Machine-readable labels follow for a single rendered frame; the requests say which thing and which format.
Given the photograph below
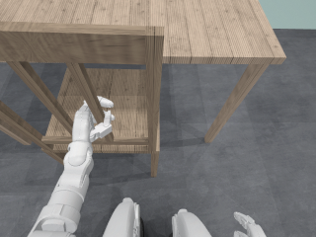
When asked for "left robot forearm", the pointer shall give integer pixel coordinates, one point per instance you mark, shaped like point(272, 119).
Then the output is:
point(62, 213)

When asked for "robot right thigh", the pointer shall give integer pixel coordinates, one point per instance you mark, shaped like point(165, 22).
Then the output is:
point(186, 224)

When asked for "robot right shin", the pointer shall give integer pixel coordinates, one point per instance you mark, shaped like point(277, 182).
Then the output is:
point(182, 210)

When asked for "table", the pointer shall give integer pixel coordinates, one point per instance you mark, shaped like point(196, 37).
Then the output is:
point(195, 32)

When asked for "right robot hand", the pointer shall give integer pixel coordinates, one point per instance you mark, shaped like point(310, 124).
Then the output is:
point(253, 230)

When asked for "chair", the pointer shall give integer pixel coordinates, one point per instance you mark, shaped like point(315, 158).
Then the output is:
point(134, 92)

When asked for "left robot hand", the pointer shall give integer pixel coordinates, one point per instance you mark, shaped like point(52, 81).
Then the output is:
point(84, 123)

